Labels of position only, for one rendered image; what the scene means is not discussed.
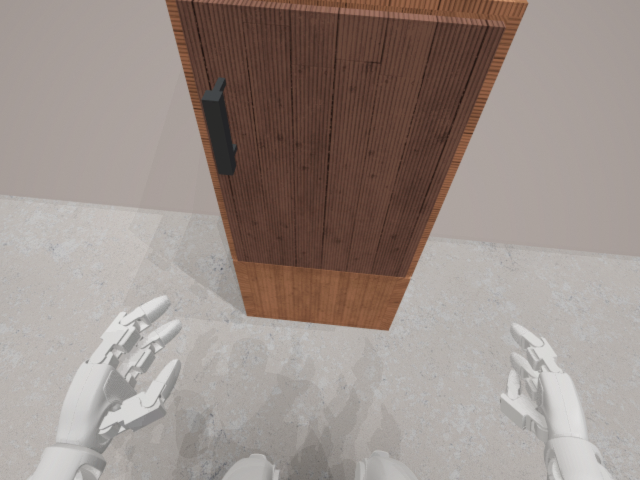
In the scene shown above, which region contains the robot left hand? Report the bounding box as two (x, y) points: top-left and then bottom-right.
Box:
(55, 295), (182, 454)

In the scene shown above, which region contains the handle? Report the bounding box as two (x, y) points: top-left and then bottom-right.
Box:
(201, 77), (237, 176)

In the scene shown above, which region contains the robot right hand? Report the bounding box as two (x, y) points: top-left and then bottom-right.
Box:
(501, 323), (589, 445)

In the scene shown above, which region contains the robot right shin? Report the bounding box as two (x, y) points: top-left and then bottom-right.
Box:
(369, 450), (390, 458)

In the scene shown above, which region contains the cupboard door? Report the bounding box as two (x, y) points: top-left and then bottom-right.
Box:
(175, 0), (506, 278)

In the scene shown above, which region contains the right robot thigh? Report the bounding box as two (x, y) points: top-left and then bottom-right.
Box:
(355, 456), (418, 480)

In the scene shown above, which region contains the right robot forearm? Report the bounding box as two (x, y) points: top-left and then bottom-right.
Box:
(544, 436), (614, 480)

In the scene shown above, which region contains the left robot forearm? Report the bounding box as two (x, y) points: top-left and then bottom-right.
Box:
(27, 443), (106, 480)

